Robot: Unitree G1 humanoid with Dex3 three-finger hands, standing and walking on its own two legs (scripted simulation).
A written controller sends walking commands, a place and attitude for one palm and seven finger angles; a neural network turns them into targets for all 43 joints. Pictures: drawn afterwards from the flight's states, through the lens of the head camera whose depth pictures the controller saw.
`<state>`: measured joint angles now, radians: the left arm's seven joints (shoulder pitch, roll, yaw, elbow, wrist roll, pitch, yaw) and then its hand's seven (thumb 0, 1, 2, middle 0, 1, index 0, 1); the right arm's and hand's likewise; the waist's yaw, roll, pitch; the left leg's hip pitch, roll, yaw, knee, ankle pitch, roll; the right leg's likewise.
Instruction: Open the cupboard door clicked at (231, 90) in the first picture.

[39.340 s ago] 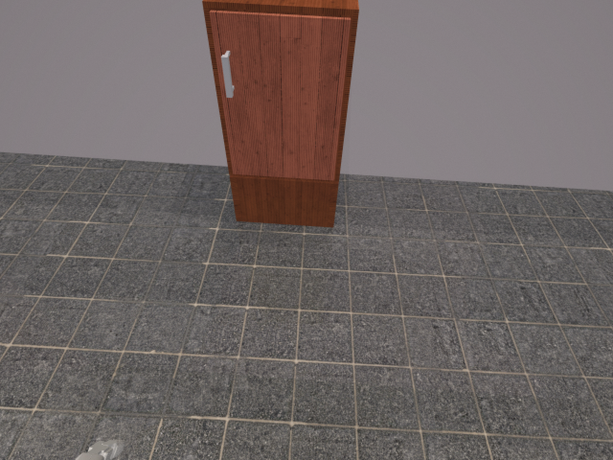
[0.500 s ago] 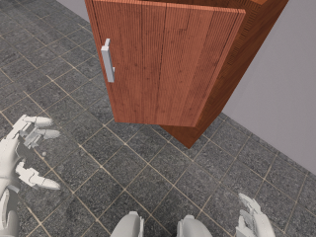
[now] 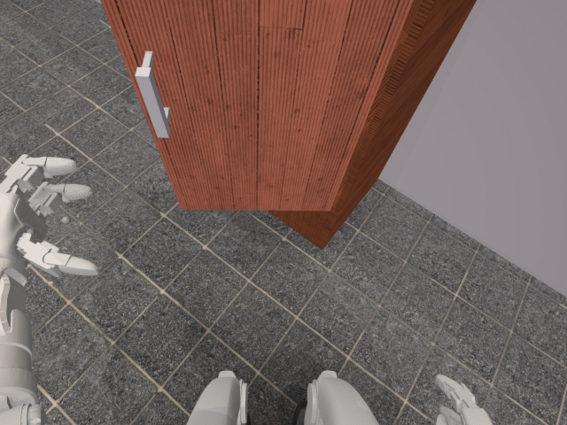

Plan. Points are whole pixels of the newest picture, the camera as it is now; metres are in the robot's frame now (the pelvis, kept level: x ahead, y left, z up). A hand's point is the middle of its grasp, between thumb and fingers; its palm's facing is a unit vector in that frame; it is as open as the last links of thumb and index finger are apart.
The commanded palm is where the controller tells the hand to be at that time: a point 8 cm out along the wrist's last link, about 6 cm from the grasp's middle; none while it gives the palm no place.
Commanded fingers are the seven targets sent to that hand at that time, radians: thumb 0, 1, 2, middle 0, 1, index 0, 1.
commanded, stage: move the hooked fingers beside the handle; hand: left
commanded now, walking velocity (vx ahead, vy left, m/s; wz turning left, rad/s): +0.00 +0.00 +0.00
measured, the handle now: (156, 97) +0.59 +0.22 +0.04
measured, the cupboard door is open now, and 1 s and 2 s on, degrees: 39 39 39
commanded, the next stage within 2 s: slide the fingers in behind the handle in 1.90 s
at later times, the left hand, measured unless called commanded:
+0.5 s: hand (81, 179) +0.43 +0.29 +0.04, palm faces +0.04 -1.00 -0.01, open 13.9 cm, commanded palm +0.41 +0.33 +0.04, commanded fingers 0.00 -0.50 0.30 -0.30 -1.20 -0.30 -1.20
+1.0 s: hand (110, 131) +0.52 +0.28 +0.04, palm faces +0.06 -1.00 -0.02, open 13.9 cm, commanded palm +0.51 +0.31 +0.03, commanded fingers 0.00 -0.50 0.30 -0.30 -1.20 -0.30 -1.20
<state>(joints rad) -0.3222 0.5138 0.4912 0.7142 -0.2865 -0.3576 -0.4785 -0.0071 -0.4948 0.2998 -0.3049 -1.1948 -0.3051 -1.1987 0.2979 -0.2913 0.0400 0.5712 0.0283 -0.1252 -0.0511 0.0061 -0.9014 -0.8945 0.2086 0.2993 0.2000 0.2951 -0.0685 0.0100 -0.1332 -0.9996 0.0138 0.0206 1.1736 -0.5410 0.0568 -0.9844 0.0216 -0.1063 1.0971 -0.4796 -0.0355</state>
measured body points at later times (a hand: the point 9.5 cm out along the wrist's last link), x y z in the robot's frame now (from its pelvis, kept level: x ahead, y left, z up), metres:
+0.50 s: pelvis -0.01 +0.02 -0.01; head +0.12 +0.05 +0.42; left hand +0.42 +0.34 +0.04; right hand +0.07 -0.26 -0.10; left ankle +0.01 +0.08 -0.65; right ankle +0.02 -0.10 -0.65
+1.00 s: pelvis -0.01 +0.02 -0.02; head +0.17 +0.06 +0.39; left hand +0.51 +0.33 +0.04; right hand -0.01 -0.26 -0.11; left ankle +0.01 +0.08 -0.65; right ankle +0.02 -0.10 -0.65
